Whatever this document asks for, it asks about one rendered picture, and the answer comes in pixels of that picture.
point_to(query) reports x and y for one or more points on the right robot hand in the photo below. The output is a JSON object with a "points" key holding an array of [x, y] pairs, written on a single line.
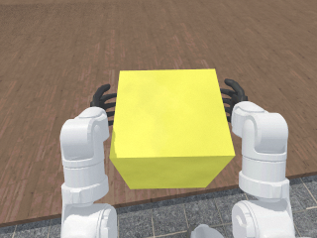
{"points": [[237, 95]]}

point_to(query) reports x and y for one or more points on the carton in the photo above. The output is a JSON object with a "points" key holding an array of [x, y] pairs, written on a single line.
{"points": [[170, 128]]}

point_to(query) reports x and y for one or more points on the right robot thigh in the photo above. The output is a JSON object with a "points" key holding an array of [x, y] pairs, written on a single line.
{"points": [[205, 232]]}

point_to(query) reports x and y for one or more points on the robot left forearm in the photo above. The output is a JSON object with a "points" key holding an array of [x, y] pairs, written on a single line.
{"points": [[82, 156]]}

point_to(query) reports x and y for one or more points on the left robot upper arm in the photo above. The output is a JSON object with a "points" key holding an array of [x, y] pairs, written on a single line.
{"points": [[98, 220]]}

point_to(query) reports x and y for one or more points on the robot right shin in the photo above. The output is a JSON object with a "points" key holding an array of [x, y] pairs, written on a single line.
{"points": [[202, 225]]}

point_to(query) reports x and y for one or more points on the right robot upper arm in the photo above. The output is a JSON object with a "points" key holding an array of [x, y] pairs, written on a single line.
{"points": [[259, 219]]}

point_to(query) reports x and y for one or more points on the left robot hand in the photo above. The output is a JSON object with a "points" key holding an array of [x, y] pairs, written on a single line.
{"points": [[98, 100]]}

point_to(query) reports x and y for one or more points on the robot right forearm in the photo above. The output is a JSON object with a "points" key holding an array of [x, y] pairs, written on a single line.
{"points": [[264, 153]]}

